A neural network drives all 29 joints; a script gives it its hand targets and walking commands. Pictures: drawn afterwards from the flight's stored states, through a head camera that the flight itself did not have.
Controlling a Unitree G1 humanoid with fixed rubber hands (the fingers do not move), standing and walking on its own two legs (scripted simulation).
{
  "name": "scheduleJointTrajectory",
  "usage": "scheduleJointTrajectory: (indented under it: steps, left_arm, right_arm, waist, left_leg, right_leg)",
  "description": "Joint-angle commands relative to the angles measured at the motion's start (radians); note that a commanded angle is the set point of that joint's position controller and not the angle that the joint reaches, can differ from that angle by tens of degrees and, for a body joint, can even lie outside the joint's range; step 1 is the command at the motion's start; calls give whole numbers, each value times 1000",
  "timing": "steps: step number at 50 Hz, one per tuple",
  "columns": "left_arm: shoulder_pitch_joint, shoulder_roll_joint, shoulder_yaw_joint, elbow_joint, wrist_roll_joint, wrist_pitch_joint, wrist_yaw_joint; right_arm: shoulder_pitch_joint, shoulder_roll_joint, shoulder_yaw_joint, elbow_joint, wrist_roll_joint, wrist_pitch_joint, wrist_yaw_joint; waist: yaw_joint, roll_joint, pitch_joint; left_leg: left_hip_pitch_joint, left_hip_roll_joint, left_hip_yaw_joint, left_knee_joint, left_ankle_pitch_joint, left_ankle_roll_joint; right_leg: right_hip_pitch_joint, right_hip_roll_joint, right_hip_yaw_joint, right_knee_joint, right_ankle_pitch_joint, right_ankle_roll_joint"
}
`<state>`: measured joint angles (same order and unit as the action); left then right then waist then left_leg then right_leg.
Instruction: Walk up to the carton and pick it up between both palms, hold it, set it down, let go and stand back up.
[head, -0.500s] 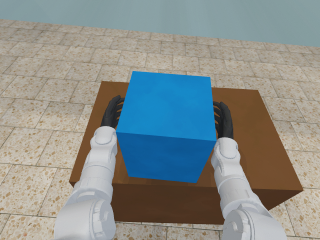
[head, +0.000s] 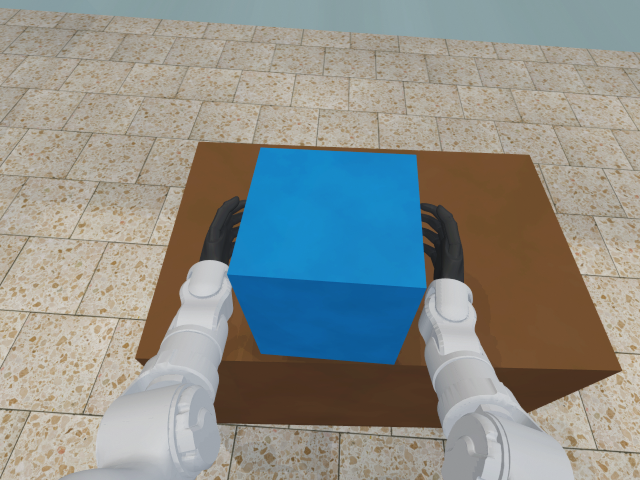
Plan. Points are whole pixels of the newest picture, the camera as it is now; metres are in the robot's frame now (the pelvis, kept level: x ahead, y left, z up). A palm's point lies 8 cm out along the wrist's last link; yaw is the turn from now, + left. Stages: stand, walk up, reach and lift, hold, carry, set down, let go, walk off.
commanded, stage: set down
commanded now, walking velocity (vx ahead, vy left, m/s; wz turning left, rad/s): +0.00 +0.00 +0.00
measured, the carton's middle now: (331, 263) +0.41 +0.04 -0.02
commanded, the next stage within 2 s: none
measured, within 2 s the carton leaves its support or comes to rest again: rests again in 0.78 s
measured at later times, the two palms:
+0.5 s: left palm (223, 264) +0.39 +0.19 -0.02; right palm (436, 278) +0.39 -0.11 +0.00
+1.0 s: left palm (225, 270) +0.39 +0.19 -0.03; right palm (435, 286) +0.39 -0.11 -0.02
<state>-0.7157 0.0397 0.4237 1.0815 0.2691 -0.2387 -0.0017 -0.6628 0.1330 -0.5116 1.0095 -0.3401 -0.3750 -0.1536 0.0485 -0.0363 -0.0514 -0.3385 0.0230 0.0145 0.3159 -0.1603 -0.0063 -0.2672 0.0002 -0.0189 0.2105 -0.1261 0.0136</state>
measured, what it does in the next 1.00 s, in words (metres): stands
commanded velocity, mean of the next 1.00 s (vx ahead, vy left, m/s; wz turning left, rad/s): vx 0.00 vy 0.00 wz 0.00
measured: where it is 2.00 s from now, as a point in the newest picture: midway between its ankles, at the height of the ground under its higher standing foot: outside the picture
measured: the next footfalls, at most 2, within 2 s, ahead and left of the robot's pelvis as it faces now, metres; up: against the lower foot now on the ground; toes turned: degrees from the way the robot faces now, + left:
none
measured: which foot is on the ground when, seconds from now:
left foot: down 0.00-1.00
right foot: down 0.00-1.00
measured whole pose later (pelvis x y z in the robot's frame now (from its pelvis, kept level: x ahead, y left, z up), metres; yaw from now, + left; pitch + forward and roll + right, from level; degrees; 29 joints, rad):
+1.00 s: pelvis -0.01 +0.00 -0.01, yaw +0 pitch +21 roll -2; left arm -0.83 0.11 0.44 1.40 0.24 -0.50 0.04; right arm -0.74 0.12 -0.66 1.16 -0.46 -0.53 -0.15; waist 0.02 -0.01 -0.13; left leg -0.64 0.02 0.01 0.47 -0.20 0.00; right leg -0.57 0.00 -0.03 0.37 -0.17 0.02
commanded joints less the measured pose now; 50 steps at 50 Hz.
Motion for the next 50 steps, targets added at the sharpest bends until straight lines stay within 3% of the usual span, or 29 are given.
scheduleJointTrajectory:
  steps: [1,32,50]
  left_arm:
    - [-655,-572,-284,-108,39,-110,-100]
    - [-696,-504,-224,96,49,-283,-67]
    - [-685,-441,-154,224,75,-325,-74]
  right_arm:
    - [-552,576,361,-18,-105,-82,148]
    - [-542,582,235,158,-210,-170,154]
    - [-538,567,155,250,-258,-180,163]
  waist:
    - [4,67,-654]
    - [-11,86,-791]
    - [-13,67,-716]
  left_leg:
    - [177,-16,107,54,552,-66]
    - [41,1,92,148,577,-73]
    - [-61,-3,94,168,413,-49]
  right_leg:
    - [336,11,-62,107,461,4]
    - [183,8,-71,203,479,2]
    - [96,5,-68,236,340,2]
